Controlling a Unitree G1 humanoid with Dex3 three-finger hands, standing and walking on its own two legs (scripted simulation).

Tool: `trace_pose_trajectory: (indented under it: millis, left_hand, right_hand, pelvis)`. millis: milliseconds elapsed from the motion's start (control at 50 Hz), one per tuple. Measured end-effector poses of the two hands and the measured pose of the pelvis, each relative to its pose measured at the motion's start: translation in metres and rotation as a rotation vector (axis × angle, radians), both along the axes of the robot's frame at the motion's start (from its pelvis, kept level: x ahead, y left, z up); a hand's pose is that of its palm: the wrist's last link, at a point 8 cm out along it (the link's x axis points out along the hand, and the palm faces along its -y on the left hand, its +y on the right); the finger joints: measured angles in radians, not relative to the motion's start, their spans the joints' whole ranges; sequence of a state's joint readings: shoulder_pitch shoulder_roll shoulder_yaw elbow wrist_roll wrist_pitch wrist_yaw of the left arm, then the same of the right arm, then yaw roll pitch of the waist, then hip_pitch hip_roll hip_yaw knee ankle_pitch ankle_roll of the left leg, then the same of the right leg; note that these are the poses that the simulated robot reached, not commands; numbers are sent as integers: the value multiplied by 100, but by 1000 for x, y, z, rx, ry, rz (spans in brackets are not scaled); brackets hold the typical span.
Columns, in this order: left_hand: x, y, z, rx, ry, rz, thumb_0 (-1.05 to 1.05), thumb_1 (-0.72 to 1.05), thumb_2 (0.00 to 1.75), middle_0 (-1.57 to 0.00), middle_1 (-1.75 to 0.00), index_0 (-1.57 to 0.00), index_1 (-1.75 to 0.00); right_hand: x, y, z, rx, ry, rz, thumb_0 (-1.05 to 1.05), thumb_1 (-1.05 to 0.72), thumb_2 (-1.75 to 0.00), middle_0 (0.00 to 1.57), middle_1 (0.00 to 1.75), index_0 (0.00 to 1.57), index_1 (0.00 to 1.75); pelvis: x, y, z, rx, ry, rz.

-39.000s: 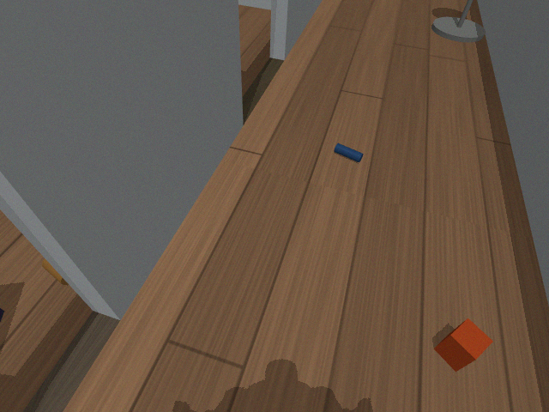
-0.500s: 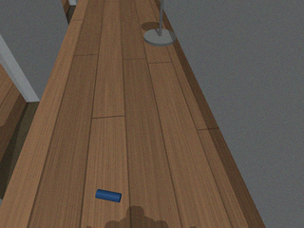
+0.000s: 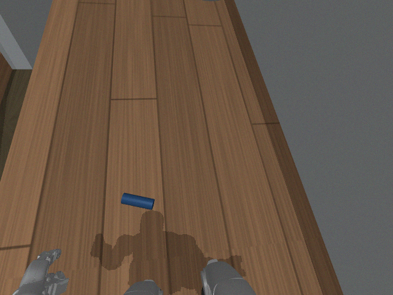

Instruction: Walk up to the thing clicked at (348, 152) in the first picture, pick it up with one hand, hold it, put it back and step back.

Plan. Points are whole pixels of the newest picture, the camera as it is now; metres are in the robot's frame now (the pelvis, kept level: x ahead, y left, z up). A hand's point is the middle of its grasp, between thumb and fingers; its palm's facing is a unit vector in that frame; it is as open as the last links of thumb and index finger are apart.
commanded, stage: step back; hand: left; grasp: from above
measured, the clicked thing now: (138, 201) +0.52 +0.18 -0.74
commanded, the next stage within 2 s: none
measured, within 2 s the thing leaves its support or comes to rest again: neither
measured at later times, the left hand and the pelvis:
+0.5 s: hand out of the picture +0.02 +0.26 -0.13, palm faces -0.07 -0.91 -0.41, open 7.4 cm; pelvis -0.09 -0.01 +0.00, yaw -5 degrees
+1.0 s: hand out of the picture -0.14 +0.30 -0.15, palm faces +0.00 -0.94 -0.35, open 7.4 cm; pelvis -0.24 +0.02 +0.00, yaw -1 degrees
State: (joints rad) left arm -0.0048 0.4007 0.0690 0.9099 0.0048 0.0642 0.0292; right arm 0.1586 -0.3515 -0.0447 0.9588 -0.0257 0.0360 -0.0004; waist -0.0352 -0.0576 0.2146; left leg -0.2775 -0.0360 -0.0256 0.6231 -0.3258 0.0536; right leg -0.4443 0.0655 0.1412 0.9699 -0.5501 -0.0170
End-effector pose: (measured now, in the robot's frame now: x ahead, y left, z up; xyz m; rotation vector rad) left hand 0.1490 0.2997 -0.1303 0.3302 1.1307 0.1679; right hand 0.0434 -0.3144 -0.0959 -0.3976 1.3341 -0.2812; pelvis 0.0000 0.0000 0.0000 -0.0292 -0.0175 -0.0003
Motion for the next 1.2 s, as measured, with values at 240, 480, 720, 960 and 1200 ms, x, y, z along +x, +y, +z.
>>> trace_pose_trajectory:
  millis: [240,480,720,960,1200]
  left_hand:
    - [-57,8,6,27,62,-49,1,91,89,-20,-30,-20,-30]
    - [-133,-1,37,80,33,-29,1,91,89,-20,-30,-20,-30]
    - [-173,6,29,43,-82,-21,1,90,89,-20,-30,-20,-30]
    - [-272,36,15,-8,-10,47,1,91,89,-20,-30,-20,-30]
    - [-390,18,9,79,124,-6,1,91,89,-20,-30,-20,-30]
  right_hand:
    - [-4,23,-10,39,-182,-23,1,-90,-90,21,30,21,30]
    - [-49,3,-21,100,-184,-12,1,-90,-90,20,30,21,30]
    - [-124,5,-18,18,-81,69,1,-90,-90,20,30,21,30]
    - [-186,38,12,9,-149,97,1,-90,-90,21,30,21,30]
    - [-237,-4,-11,20,-305,77,1,-90,-90,21,30,21,30]
  pelvis:
    - [-35,13,-3,30,-21,-78]
    - [-89,-6,2,66,-26,-86]
    - [-156,12,-5,37,-5,8]
    - [-226,26,5,-3,-10,-12]
    - [-322,-1,-17,10,-30,-98]
